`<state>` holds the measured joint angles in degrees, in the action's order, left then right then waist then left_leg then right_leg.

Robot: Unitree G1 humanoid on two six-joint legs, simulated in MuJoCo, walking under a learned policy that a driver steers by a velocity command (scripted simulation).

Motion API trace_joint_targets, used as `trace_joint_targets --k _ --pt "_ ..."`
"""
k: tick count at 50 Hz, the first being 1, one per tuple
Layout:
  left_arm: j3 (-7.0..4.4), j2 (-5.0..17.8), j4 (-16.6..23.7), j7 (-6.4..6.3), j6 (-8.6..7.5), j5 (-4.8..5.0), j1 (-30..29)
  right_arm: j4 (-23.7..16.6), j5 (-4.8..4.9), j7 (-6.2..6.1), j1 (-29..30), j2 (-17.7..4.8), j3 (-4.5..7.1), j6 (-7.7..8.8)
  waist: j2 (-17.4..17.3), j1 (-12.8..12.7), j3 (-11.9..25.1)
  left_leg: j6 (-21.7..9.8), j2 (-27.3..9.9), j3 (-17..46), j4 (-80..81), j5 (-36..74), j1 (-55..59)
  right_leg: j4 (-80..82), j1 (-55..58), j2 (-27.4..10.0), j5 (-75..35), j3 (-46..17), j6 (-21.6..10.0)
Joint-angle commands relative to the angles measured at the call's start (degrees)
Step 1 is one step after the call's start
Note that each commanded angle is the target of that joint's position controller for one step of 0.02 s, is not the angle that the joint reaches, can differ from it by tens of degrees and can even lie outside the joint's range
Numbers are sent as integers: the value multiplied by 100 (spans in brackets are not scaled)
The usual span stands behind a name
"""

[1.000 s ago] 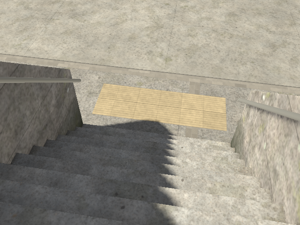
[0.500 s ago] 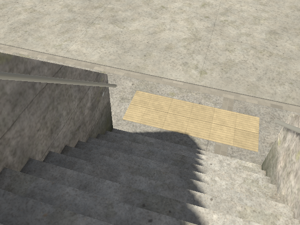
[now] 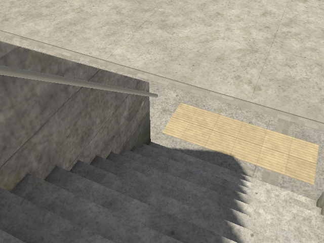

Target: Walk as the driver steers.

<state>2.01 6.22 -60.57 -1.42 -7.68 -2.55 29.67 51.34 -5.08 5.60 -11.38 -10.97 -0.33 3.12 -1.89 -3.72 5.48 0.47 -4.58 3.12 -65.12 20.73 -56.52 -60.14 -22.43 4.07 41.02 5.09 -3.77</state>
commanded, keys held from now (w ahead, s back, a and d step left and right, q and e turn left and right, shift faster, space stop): no key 0.62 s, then w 0.38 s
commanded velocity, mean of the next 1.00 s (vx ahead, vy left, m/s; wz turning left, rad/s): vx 0.12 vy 0.00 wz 0.01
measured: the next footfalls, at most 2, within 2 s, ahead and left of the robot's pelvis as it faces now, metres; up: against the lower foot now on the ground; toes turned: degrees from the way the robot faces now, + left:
left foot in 0.20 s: +0.22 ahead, +0.11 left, -0.20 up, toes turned +5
right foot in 0.74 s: +0.14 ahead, -0.08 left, -0.20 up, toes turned +12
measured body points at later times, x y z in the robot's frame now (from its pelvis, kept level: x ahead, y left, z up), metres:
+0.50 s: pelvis +0.08 +0.04 -0.15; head +0.07 +0.08 +0.30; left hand +0.20 +0.28 -0.30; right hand +0.07 -0.19 -0.29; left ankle +0.18 +0.11 -0.86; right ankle +0.15 -0.12 -0.67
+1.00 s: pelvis +0.10 +0.02 -0.12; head +0.09 +0.00 +0.33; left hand -0.12 +0.26 -0.23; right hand +0.30 -0.22 -0.22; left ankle +0.19 +0.16 -0.65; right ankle +0.10 -0.09 -0.86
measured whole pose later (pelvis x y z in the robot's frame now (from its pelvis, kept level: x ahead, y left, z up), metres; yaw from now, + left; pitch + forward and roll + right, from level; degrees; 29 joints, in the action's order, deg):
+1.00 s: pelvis +0.10 +0.02 -0.12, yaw +1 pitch -1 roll +2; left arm -1.3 15.8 -60.8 -1.0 0.0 -0.4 42.7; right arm 47.3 -2.4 1.5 -4.9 -15.6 4.2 -3.8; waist 0.3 -7.1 2.2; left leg 3.0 12.3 7.5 -96.2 -13.1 -56.0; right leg -31.0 -13.0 0.9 24.0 -6.1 -5.2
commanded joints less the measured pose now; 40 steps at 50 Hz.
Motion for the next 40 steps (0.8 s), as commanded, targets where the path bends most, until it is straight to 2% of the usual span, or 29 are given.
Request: trace_joint_targets --k 1,3,6,7,8,9,10,11,12,13,14,15,16,17,18,19,21,22,26,29,31,33,34,35,36,37,38,39,40 --pt "-245 1136 240 -59 292 561 28 -423 574 -529 1049 -55 41 -37 -381 21 -934 -103 285 -515 2316 1370 2403 1735 -1471 -1086 -1422 -1729 -510" --pt "-254 1039 228 -42 449 425 -47 -298 680 -491 1030 -128 111 -215 352 -59 -1297 -10 464 -610 2849 1130 3014 1521 -1371 -1069 -1408 -1351 -505" --pt "-269 684 135 -164 652 129 225 -322 703 -454 872 -295 176 -201 959 -328 -1544 -75 22 -210 4695 1283 2982 516 81 -932 -2438 -1247 -526" --pt "-321 771 162 -171 726 67 254 -214 676 -480 547 -335 196 -186 971 -295 -1444 -122 -29 -273 4974 1127 3522 74 174 -940 -2960 -1300 -559" --pt "-384 961 216 -192 784 38 65 123 666 -497 -455 -450 256 -184 1065 119 -1188 -215 -264 -210 5542 1087 4439 -635 87 -898 -3123 -1343 -660" --pt "-416 931 178 -167 794 37 102 520 530 -510 -1364 -665 361 -215 692 467 -1034 -126 -96 -743 5694 1028 5530 -1492 -278 -618 -2986 -948 -676" --pt "-416 756 133 -93 760 123 398 776 444 -522 -1945 -886 456 -236 -6 521 -869 -105 -291 -647 5441 1608 6667 -2618 -1112 -237 -1820 -672 -538" --pt "-459 506 163 -58 748 239 911 887 428 -432 -2484 -1097 440 -227 -995 461 -96 -376 -1144 -13 3335 4725 8379 -4813 -2729 384 2055 -314 -245" --pt "-468 701 259 -155 834 294 1129 682 604 -344 -2025 -969 323 -263 -774 193 358 -539 -1601 139 2606 4410 8238 -5330 -3182 114 2097 -560 -197" --pt "-435 726 364 -189 929 254 683 534 777 -349 -1739 -855 296 -315 -770 339 519 -891 -1573 347 2921 2234 7470 -5692 -3246 -24 1541 -637 -165" --pt "-442 851 432 -173 988 141 266 434 811 -404 -1614 -754 221 -332 -603 420 377 -1006 -1429 515 3409 342 6577 -6127 -3243 74 853 -561 -128" --pt "-370 809 733 -159 1059 85 -71 273 697 -609 -1189 -990 257 -320 -1115 410 508 -1690 -1847 1330 4340 -3090 5604 -5589 -3216 6 -781 -762 55" --pt "-404 1031 771 -155 1177 7 -552 200 609 -686 -992 -632 111 -377 -723 376 6 -1763 -1711 1338 4792 -4381 4623 -5518 -3122 -30 -1388 -790 214" --pt "-424 1062 981 -161 1211 -27 -1003 210 570 -748 -856 -535 15 -368 -581 394 -381 -1614 -1548 1324 4717 -4603 4084 -5443 -3345 37 -1843 -1099 379" --pt "-422 1046 1031 -163 1225 -1 -1164 202 524 -774 -880 -469 -63 -361 -370 375 -527 -1539 -1479 1359 4604 -4522 3829 -5489 -3482 85 -1920 -1194 492" --pt "-360 897 1133 -108 1268 111 -1352 125 544 -868 -873 -331 -202 -348 90 248 -818 -1424 -1333 1134 4653 -4796 3238 -4731 -3336 58 -2457 -1288 613" --pt "-270 629 1372 -40 1305 139 -1654 88 560 -944 -913 -379 -314 -298 -195 270 -818 -1419 -1255 1274 4407 -4898 3063 -4638 -3625 251 -2702 -1396 843" --pt "-279 695 1420 -23 1312 93 -1668 43 542 -941 -1014 -435 -347 -244 -55 261 -682 -1399 -1228 1379 4438 -5082 3053 -4450 -3570 295 -2718 -1472 896" --pt "-298 758 1544 33 1441 144 -1915 -135 553 -918 -1098 -579 -406 -265 -326 307 -734 -1122 -1041 1609 4776 -6152 3230 -3523 -3414 269 -2696 -1566 1009" --pt "-322 883 1548 87 1494 161 -2043 -373 543 -914 -872 -608 -415 -285 -402 280 -803 -949 -884 1427 4984 -6420 3000 -2370 -2470 122 -3035 -1368 1010" --pt "-342 1028 1493 176 1510 167 -1970 -543 528 -887 -706 -740 -359 -337 -574 266 -780 -803 -813 1221 5282 -6788 2699 -1259 -1275 -35 -2779 -940 835" --pt "-344 1237 1360 321 1485 228 -1524 -693 483 -854 -372 -1097 -168 -459 -1029 133 -807 -718 -662 779 5800 -7495 1788 -124 647 -40 -2024 -299 564" --pt "-332 1323 1420 388 1456 343 -1429 -667 484 -854 -478 -1220 -57 -605 -1107 162 -1110 -786 -705 945 5871 -8163 2003 1558 779 -183 -902 -374 217" --pt "-348 1346 1278 423 1428 337 -1096 -521 484 -886 -938 -1310 43 -724 -1035 323 -1164 -831 -764 1111 5814 -8532 1873 1942 1478 -65 -860 -18 15" --pt "-371 1291 1028 409 1397 382 -324 -455 462 -917 -963 -1271 97 -802 -709 30 -1294 -851 -665 1075 5380 -8790 1567 2530 2122 -82 -1159 213 -198" --pt "-348 1109 692 358 1326 389 566 -360 393 -944 -880 -1078 137 -841 20 -390 -1383 -750 -165 521 4254 -8383 1087 3053 2951 -89 -1190 229 -232" --pt "-217 734 468 293 1195 469 1390 -521 385 -890 -71 -882 171 -798 652 -1001 -1605 -554 565 -285 2519 -6875 73 3097 3212 -357 -510 -456 -375" --pt "-146 782 226 207 1118 329 2362 -663 477 -772 1016 -738 249 -659 1182 -1693 -1801 -395 1482 -67 774 -6743 -1570 2857 3287 -1031 1162 -2418 -476" --pt "-313 1529 398 44 1052 355 1824 -1144 641 -669 1244 -552 303 -433 1411 -1172 -2054 -310 1963 1364 520 -6226 -2738 4738 2951 -2003 3311 -5224 -860"
Velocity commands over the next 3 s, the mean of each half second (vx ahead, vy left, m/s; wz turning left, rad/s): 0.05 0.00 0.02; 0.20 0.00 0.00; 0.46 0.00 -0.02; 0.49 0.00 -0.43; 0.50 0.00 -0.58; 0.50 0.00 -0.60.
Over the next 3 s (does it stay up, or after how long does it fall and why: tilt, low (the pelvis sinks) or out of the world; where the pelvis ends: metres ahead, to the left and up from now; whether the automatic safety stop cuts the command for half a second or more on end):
stays up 1.02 0.02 -0.79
